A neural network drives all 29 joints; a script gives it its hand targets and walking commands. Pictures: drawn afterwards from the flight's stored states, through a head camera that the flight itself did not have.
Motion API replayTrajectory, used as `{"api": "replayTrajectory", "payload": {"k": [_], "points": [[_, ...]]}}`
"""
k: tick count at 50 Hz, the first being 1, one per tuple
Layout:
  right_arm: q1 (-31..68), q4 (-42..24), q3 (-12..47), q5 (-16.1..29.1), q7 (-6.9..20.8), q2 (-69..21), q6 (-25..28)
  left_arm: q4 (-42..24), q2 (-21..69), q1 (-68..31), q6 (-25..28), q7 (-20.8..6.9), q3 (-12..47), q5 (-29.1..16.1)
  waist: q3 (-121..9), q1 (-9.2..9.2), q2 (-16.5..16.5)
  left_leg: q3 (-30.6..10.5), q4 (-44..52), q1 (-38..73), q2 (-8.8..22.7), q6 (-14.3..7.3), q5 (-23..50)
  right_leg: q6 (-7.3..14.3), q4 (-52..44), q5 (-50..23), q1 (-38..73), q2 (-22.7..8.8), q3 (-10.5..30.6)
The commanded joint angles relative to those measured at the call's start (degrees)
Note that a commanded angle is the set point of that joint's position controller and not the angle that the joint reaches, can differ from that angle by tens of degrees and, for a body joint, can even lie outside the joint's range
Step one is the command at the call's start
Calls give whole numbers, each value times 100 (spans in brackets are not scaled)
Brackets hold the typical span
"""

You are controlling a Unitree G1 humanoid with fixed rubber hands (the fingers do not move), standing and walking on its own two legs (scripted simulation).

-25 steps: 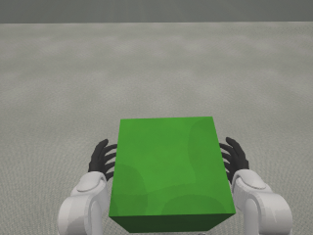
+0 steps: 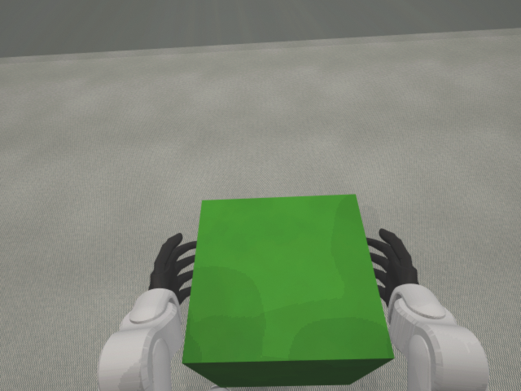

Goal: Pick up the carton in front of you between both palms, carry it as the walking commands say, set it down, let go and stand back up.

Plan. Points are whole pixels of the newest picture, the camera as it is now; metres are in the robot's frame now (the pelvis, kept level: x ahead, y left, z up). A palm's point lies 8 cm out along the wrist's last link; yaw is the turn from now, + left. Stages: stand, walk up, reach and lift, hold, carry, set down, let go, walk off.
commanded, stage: carry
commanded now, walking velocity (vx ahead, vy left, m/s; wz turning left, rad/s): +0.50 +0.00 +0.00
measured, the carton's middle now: (281, 300) +0.25 +0.00 +0.03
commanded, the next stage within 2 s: none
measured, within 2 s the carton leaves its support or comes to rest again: neither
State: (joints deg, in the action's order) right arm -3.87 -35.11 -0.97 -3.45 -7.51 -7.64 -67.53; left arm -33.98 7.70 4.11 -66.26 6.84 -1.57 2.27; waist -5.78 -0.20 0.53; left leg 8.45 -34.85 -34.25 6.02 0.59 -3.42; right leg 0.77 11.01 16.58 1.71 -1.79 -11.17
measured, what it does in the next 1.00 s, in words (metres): walks ahead: left foot, then right foot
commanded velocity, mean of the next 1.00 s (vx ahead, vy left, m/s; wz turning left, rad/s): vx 0.08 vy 0.00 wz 0.00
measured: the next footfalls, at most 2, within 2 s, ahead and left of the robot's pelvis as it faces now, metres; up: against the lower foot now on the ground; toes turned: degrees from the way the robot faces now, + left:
left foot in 0.10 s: +0.26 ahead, +0.12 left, +0.00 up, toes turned +10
right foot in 0.52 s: +0.46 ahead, -0.08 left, +0.00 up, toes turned +13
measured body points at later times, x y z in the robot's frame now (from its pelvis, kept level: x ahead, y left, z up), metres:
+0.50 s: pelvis +0.31 +0.02 +0.00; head +0.31 +0.03 +0.45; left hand +0.55 +0.17 +0.09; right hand +0.55 -0.13 +0.09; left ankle +0.22 +0.11 -0.74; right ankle +0.42 -0.09 -0.73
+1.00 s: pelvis +0.42 +0.01 -0.01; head +0.41 +0.01 +0.44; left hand +0.67 +0.17 +0.08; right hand +0.68 -0.13 +0.08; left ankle +0.31 +0.13 -0.74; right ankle +0.43 -0.08 -0.74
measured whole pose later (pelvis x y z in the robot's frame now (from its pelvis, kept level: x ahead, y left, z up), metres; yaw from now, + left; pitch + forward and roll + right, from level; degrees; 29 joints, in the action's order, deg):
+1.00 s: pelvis +0.42 +0.01 -0.01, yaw +1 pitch +4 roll -1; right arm 0.1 -30.1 -2.5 -3.3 -7.5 -7.3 -69.7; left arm -29.9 7.3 0.0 -69.4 7.0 -2.7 2.8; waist -6.9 -0.3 0.9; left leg 6.4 -28.2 -7.2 3.6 1.4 -24.0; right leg 2.0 31.5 15.7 -19.3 -2.7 -12.1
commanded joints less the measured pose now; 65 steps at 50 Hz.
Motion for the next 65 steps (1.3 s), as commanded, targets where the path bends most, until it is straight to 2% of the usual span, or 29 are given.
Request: {"api": "replayTrajectory", "payload": {"k": [1, 3, 4, 5, 6, 7, 8, 9, 10, 11, 13, 17, 20, 23, 25, 26, 27, 28, 29, 30, 31, 32, 34, 36, 38, 42, 47, 54, 65], "points": [[2112, -388, 3601, 1559, 529, -4000, -71, -439, 3793, -1952, -151, -577, 3381, -1437, 6, -68, -954, 288, 573, 119, -195, -124, 276, 510, -172, -2715, 300, -1233, 359], [2103, -374, 3498, 1586, 496, -3832, -151, -481, 3674, -2009, -243, -505, 3363, -1434, -226, -24, -1020, 494, 718, 939, -397, -235, 110, 365, 543, -3854, 356, -1205, 119], [2041, -318, 3436, 1586, 485, -3792, -173, -523, 3630, -2064, -285, -479, 3379, -1454, -541, 81, -859, 778, 972, 1870, -655, -248, -42, 220, 1446, -4162, 164, -1006, -227], [1950, -255, 3353, 1570, 479, -3723, -193, -547, 3584, -2105, -323, -454, 3393, -1451, -968, 181, -477, 605, 934, 3148, -577, -243, -465, 94, 2600, -3587, -510, -775, -285], [1981, -241, 3276, 1540, 483, -3605, -198, -612, 3580, -2164, -363, -436, 3435, -1468, -1457, 214, 707, -1751, 1336, 4413, 966, -762, -1498, -180, 4339, -2054, -2039, -368, -140], [1972, -144, 3276, 1624, 501, -3754, -183, -675, 3609, -2172, -390, -455, 3484, -1516, -1711, 208, 1958, -3919, 2280, 5043, 1899, -1384, -1272, -244, 5808, 794, -3393, 343, 353], [2047, -248, 3328, 1705, 555, -3982, -173, -629, 3881, -2292, -364, -492, 3594, -1585, -1511, 161, 1430, -3524, 2235, 4816, 1903, -1407, -275, -82, 6542, 1013, -3771, 20, 1034], [2143, -302, 3416, 1765, 619, -4297, -122, -602, 4187, -2390, -327, -557, 3652, -1607, -1526, 167, 971, -2881, 2026, 4539, 1691, -1311, 417, 38, 6633, 854, -3812, -232, 1162], [2303, -363, 3498, 1794, 686, -4567, -67, -538, 4495, -2466, -269, -619, 3681, -1623, -1319, 146, 393, -2177, 1964, 4039, 1569, -1112, 1216, 66, 6279, 517, -3702, -450, 1158], [2438, -377, 3578, 1809, 742, -4768, -15, -465, 4729, -2506, -207, -665, 3738, -1622, -1273, 107, 249, -1682, 2057, 3706, 1423, -928, 1466, 56, 5766, 257, -3492, -571, 1153], [2413, -361, 3632, 1818, 824, -4901, 73, -365, 4909, -2357, -97, -681, 3756, -1490, -1317, 76, 467, -1012, 2141, 3487, 1202, -716, 1884, -16, 5033, 44, -3141, -480, 877], [2153, -361, 3610, 1792, 907, -4683, 151, -357, 4887, -2077, 29, -598, 3791, -1344, -1143, 35, 823, -167, 2029, 3532, 873, -668, 2964, -156, 3508, -365, -3027, -226, 437], [2036, -447, 3520, 1761, 866, -4447, 134, -619, 4695, -2196, -12, -532, 3859, -1430, -928, 63, 1027, 140, 1880, 3532, 767, -654, 3406, -178, 2533, -863, -2888, -70, 172], [1919, -474, 3401, 1634, 756, -4158, 38, -710, 4359, -2218, -150, -514, 3820, -1497, -895, 105, 979, 239, 1619, 3526, 712, -551, 2992, -174, 1924, -1527, -2460, -9, 33], [1978, -441, 3353, 1551, 683, -3992, -57, -651, 4129, -2144, -243, -520, 3708, -1481, -813, 25, 653, 397, 1038, 3204, 559, -340, 2301, -181, 997, -2381, -1664, 12, -106], [2006, -402, 3335, 1507, 649, -3884, -105, -619, 3992, -2141, -294, -522, 3622, -1461, -805, 17, 480, 377, 738, 2865, 429, -170, 1826, -175, 728, -2868, -1064, -120, -3], [2012, -315, 3300, 1458, 604, -3736, -159, -546, 3800, -2140, -352, -519, 3508, -1433, -959, 29, 101, 306, 330, 2295, 295, 52, 669, -156, 954, -4471, -263, -795, 606], [2042, -341, 3358, 1496, 565, -3700, -237, -394, 3773, -2155, -378, -512, 3437, -1410, -1359, 0, -699, -31, -151, 1747, -8, 191, -1096, 445, 1495, -6384, 663, -1617, 1350], [2035, -391, 3403, 1561, 563, -3678, -301, -191, 3836, -1947, -374, -513, 3347, -1434, -1672, -66, -1246, -163, -414, 1612, -143, 207, -2383, 850, 1312, -6262, 759, -1934, 1822], [2160, -388, 3492, 1614, 584, -3827, -316, -129, 3969, -1908, -359, -538, 3300, -1444, -1586, -64, -1230, -348, -496, 1533, -148, 176, -2860, 967, 1049, -5776, 562, -1937, 1926], [2284, -368, 3569, 1657, 619, -4035, -297, -117, 4153, -1986, -338, -572, 3302, -1462, -1601, -34, -1033, -468, -154, 1595, -124, 121, -3045, 909, 920, -5115, 444, -1843, 1798], [2398, -329, 3621, 1678, 659, -4249, -266, -100, 4344, -2087, -304, -613, 3324, -1473, -1539, 3, -928, -470, 373, 1781, -100, 72, -2850, 736, 887, -4660, 244, -1669, 1576], [2516, -285, 3689, 1692, 725, -4608, -175, -135, 4636, -2251, -223, -697, 3393, -1512, -1631, 36, -864, -317, 1284, 2365, -105, 85, -1587, 386, 933, -3472, -22, -1286, 1104], [2530, -280, 3712, 1669, 758, -4774, -98, -225, 4733, -2360, -156, -751, 3466, -1533, -1579, 21, -566, -390, 1363, 2551, 103, 129, -819, 215, 1107, -2862, -299, -1002, 739], [2641, -309, 3667, 1641, 754, -4701, -85, -294, 4732, -2542, -145, -745, 3538, -1571, -1414, -9, -155, -430, 1044, 2558, 289, 119, 223, 206, 1469, -3450, -452, -835, 651], [2294, -96, 3481, 1574, 702, -4364, -151, -204, 4415, -2308, -236, -646, 3497, -1519, -1446, 9, 49, -412, 769, 2571, 295, 85, 1293, 237, 2006, -4282, -534, -825, 624], [2279, 34, 3368, 1518, 677, -4276, -182, -100, 4339, -2365, -292, -603, 3479, -1478, -1339, 21, 105, -440, 707, 2604, 329, 69, 1907, 179, 2174, -4039, -756, -765, 544], [2460, 185, 3442, 1494, 815, -4310, -61, 141, 4384, -2448, -179, -726, 3518, -1366, -1211, 33, 134, -489, 713, 2647, 372, -13, 1962, 121, 2190, -3180, -924, -725, 522], [2946, 1380, 3180, 1141, 1206, -4208, 679, 1270, 4241, -2955, 556, -1125, 3230, -988, -1000, 26, 32, -523, 970, 2478, 302, -100, 737, 110, 1873, -2655, -917, -795, 601]]}}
